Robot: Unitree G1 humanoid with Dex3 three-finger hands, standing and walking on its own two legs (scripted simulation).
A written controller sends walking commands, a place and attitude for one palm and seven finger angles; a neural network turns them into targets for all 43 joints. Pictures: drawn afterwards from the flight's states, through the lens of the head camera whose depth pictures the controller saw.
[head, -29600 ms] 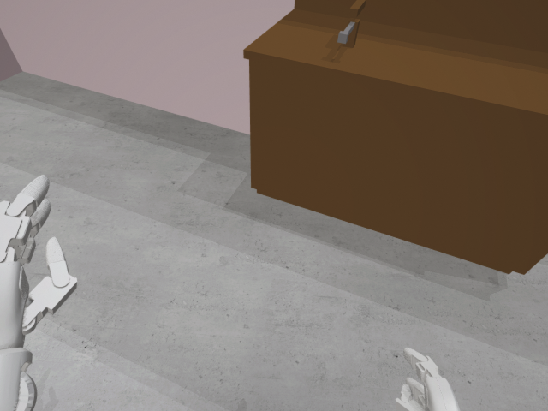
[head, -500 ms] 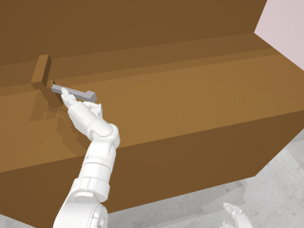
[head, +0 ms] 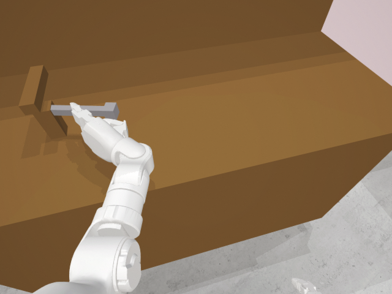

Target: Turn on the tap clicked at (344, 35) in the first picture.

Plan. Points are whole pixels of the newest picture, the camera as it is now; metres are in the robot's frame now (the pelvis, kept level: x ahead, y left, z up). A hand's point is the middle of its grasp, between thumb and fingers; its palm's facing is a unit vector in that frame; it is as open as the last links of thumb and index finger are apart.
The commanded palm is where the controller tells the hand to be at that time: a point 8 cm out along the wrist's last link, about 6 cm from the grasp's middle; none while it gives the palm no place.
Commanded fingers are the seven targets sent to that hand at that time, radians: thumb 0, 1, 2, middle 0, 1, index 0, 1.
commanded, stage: push the lever round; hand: left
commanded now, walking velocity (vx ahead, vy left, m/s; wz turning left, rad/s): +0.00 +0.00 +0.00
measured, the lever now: (111, 111) +0.48 +0.20 +0.11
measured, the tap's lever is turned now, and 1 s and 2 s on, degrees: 73 84 84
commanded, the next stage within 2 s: lift the hand up off the lever in 0.10 s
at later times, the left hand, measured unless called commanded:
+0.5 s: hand (121, 117) +0.46 +0.18 +0.11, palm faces +0.79 -0.59 -0.12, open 7.8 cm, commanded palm +0.40 +0.19 +0.12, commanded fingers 0.00 0.90 0.90 -0.15 -0.15 -0.15 -0.15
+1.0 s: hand (115, 116) +0.44 +0.18 +0.13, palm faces +0.78 -0.61 -0.10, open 7.8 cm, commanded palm +0.38 +0.19 +0.14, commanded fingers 0.00 0.90 0.90 -0.15 -0.15 -0.15 -0.15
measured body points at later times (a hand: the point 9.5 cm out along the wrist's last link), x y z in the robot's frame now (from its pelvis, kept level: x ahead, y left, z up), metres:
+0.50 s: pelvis +0.01 +0.00 +0.00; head +0.05 +0.00 +0.45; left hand +0.42 +0.20 +0.12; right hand +0.09 -0.25 -0.13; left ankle -0.01 +0.14 -0.71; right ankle +0.02 -0.07 -0.71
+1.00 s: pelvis +0.01 +0.01 +0.01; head +0.03 +0.00 +0.46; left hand +0.39 +0.21 +0.14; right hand +0.14 -0.23 -0.12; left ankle -0.01 +0.14 -0.71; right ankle +0.02 -0.07 -0.71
